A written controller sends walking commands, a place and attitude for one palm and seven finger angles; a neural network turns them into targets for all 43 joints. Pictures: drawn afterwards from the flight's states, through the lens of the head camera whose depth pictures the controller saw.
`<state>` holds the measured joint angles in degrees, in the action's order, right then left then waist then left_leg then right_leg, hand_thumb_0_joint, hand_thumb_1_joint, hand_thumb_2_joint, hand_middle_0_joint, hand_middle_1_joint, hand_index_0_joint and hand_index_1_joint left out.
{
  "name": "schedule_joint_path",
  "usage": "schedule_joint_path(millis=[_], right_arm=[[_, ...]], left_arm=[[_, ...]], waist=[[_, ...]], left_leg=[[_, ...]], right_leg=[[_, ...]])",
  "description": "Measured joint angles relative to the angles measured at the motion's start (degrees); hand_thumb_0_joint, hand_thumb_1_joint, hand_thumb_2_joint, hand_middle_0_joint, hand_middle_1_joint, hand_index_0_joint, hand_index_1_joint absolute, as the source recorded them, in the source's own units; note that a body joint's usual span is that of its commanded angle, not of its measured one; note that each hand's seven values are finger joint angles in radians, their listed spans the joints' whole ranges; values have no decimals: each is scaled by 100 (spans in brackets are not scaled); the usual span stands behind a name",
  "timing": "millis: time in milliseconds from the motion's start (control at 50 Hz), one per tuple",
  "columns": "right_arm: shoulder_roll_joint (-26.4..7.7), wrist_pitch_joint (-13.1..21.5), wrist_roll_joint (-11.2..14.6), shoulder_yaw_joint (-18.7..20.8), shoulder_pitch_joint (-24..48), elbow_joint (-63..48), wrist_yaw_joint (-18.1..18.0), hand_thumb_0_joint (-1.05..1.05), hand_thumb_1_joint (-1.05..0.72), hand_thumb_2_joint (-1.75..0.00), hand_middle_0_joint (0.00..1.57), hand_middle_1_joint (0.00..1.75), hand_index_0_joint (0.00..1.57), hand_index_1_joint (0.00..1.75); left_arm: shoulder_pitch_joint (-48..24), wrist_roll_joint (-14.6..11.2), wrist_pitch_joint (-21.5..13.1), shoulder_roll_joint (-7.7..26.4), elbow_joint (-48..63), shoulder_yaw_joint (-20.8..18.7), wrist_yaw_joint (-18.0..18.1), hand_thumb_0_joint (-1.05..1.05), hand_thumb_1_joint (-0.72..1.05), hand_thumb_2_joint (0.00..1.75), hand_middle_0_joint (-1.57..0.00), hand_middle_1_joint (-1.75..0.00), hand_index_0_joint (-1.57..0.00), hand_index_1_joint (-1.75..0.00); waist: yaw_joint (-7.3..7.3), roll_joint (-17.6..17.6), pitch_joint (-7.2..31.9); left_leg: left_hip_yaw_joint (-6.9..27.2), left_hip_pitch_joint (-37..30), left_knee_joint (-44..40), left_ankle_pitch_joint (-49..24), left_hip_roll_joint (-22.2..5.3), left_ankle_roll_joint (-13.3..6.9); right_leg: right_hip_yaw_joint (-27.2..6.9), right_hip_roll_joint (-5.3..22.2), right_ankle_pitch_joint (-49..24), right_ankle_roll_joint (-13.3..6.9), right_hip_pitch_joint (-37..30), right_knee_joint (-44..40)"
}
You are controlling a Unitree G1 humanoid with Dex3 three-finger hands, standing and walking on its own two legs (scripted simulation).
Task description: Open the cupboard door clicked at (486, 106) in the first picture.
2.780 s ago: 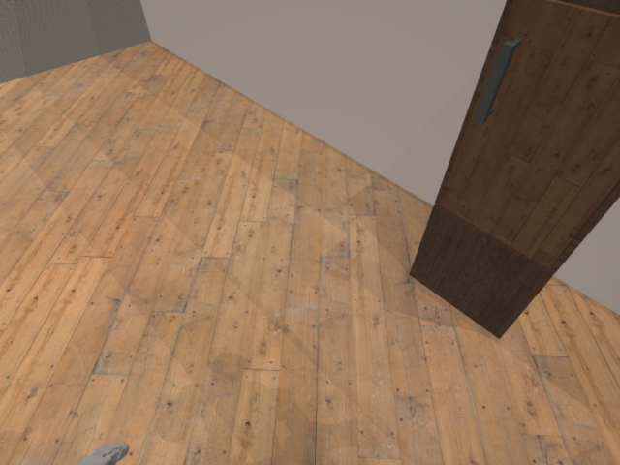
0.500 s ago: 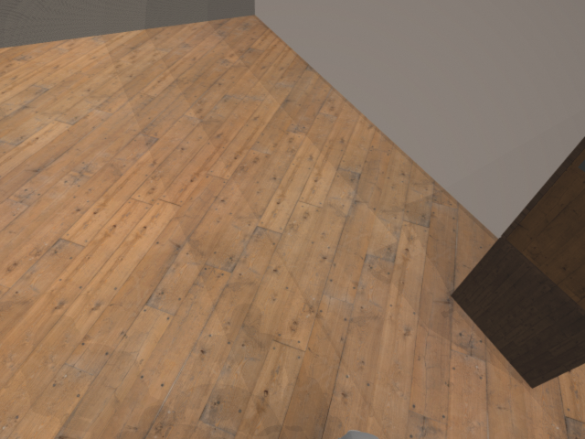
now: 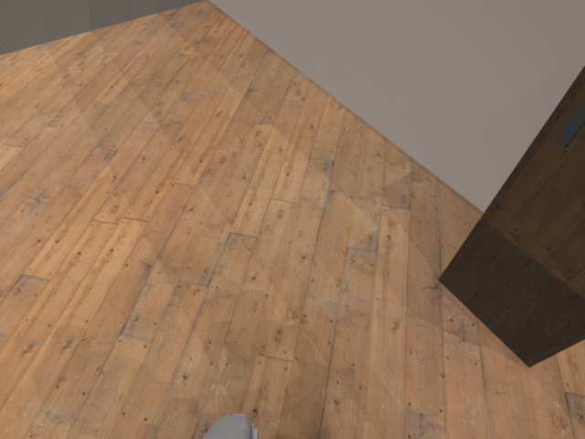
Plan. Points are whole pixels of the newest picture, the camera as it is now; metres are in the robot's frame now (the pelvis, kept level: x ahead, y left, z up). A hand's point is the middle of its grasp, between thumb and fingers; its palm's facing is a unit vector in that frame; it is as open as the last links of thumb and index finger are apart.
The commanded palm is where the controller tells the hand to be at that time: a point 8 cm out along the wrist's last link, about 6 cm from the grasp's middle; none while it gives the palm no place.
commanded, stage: turn to face it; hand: left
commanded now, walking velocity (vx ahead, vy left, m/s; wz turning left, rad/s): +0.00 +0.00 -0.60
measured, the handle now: out of the picture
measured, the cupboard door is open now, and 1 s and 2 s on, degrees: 0 0 0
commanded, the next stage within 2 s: take the last steps up to it in 1.36 s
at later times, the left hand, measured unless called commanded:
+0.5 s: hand (145, 425) +0.15 +0.25 -0.17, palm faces -0.25 -0.94 -0.23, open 7.3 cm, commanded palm none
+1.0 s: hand (233, 405) +0.18 +0.12 -0.15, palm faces -0.55 -0.79 -0.25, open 7.3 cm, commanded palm none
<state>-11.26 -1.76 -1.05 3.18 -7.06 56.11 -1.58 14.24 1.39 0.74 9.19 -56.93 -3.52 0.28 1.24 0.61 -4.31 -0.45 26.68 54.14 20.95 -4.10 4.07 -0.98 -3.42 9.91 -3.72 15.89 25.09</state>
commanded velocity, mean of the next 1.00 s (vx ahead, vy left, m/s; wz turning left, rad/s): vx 0.00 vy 0.00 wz -0.58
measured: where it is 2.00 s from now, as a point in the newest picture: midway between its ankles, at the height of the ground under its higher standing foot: outside the picture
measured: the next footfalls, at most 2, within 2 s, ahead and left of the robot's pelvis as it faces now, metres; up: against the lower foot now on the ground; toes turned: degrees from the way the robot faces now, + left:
left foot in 0.20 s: +0.06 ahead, +0.15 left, +0.00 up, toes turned -5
right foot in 0.70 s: -0.01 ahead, -0.10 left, +0.00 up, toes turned -33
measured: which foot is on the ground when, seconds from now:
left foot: up 0.00-0.18, down 0.20-0.68, up 0.70-1.00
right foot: down 0.00-0.20, up 0.22-0.68, down 0.70-1.00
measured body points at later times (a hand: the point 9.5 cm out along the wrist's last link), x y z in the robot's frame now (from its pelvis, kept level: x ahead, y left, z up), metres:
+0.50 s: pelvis +0.01 +0.06 +0.00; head +0.05 +0.08 +0.45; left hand +0.16 +0.30 -0.15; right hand +0.01 -0.19 -0.13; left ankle +0.02 +0.16 -0.74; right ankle -0.05 -0.08 -0.65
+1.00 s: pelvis -0.01 +0.01 +0.00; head +0.01 -0.02 +0.44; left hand +0.21 +0.16 -0.13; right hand -0.10 -0.25 -0.15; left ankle +0.09 +0.15 -0.67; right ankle -0.04 -0.08 -0.74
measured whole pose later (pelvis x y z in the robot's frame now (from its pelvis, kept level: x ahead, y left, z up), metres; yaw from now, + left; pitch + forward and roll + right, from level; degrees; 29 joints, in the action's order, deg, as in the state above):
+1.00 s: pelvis -0.01 +0.01 +0.00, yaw -35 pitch +0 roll +1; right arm -14.4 -3.1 -1.2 3.7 -9.3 53.1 -1.1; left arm 9.6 1.1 1.6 10.9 -51.7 -2.8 -0.5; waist -1.0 1.7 -4.6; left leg -0.7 28.7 60.4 20.0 -6.0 6.2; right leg -2.2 -2.3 12.7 -2.4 15.7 28.7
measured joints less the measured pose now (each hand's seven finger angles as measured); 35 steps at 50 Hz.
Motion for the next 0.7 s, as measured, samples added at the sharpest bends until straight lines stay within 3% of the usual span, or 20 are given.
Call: schedule_joint_path(millis=[100, 160, 180, 200, 260, 320, 380, 460, 560, 640, 700], right_arm=[[-13, -18, 41, -9, 222, -141, -15, 1, -91, -90, 20, 29, 20, 30], [16, 37, 80, -33, 271, -245, -37, 1, -91, -90, 20, 29, 20, 30], [22, 76, 89, -50, 260, -283, -46, 1, -91, -90, 20, 29, 20, 30], [49, 127, 85, -66, 242, -308, -59, 1, -91, -90, 20, 29, 20, 30], [141, 131, 34, -138, 145, -384, -37, 1, -91, -90, 20, 29, 20, 30], [205, 100, -4, -183, -4, -410, -50, 1, -90, -90, 20, 29, 20, 30], [225, 115, -10, -191, -156, -396, -52, 1, -90, -90, 20, 29, 20, 30], [214, 151, -10, -159, -366, -355, -39, 1, -90, -90, 20, 30, 20, 30], [133, 131, -28, -91, -610, -233, 4, 1, -90, -90, 20, 30, 20, 30], [-43, 79, -49, 4, -744, -108, 55, 1, -90, -90, 20, 30, 20, 30], [-211, 26, -12, 63, -903, -69, 100, 1, -90, -90, 20, 30, 20, 30]], left_arm=[[56, 26, 71, 107, 68, -72, -24, 0, 91, 90, -20, -30, -21, -30], [46, 25, 131, 221, 112, -121, -19, 0, 91, 90, -20, -30, -21, -30], [49, 13, 157, 263, 128, -137, -17, 0, 91, 90, -20, -30, -21, -30], [43, -12, 190, 327, 146, -156, -18, 0, 91, 90, -20, -30, -21, -30], [-60, -2, 281, 506, 164, -225, -41, 0, 91, 90, -20, -30, -21, -30], [-116, 43, 319, 656, 226, -302, -114, 0, 91, 90, -20, -30, -20, -30], [-155, 43, 344, 748, 291, -334, -156, 0, 91, 90, -19, -30, -20, -30], [-240, 33, 411, 757, 327, -319, -178, 0, 91, 90, -19, -30, -20, -30], [-476, 22, 471, 645, 391, -253, -203, 0, 91, 90, -19, -30, -20, -30], [-666, 13, 399, 492, 495, -168, -227, 0, 91, 90, -19, -30, -20, -30], [-736, 26, 194, 443, 602, -88, -218, 0, 91, 90, -19, -30, -20, -30]], waist=[[130, -120, 33], [171, -239, 66], [163, -264, 88], [140, -336, 102], [140, -476, 53], [114, -473, 51], [87, -439, 57], [-1, -339, 31], [-149, -204, -81], [-285, -10, -163], [-330, 114, -131]], left_leg=[[34, -282, -705, 147, 109, 8], [6, -692, -1541, 25, 231, -35], [-30, -912, -1987, -196, 248, -59], [-98, -1055, -2281, -410, 278, -208], [-365, -1204, -2279, -424, 244, -499], [-593, -1439, -2522, -465, 112, -537], [-820, -1595, -2692, -514, 14, -541], [-1114, -1718, -2738, -479, -117, -530], [-1478, -1765, -2631, -384, -290, -441], [-1766, -1693, -2317, -206, -512, -288], [-1785, -1385, -1489, 177, -738, -110]], right_leg=[[-309, -73, 58, 106, 79, 120], [-512, -104, 139, 223, 199, 313], [-574, -131, 194, 275, 261, 435], [-645, -130, 282, 329, 345, 622], [-438, -77, 1493, 508, 850, 2197], [-150, 81, 1488, 666, 1290, 3724], [-37, 309, 1258, 776, 1428, 4352], [52, 560, 1215, 855, 1282, 4148], [280, 744, 1372, 845, 956, 3223], [507, 711, 1397, 704, 540, 2087], [575, 604, 529, 438, 125, 1013]])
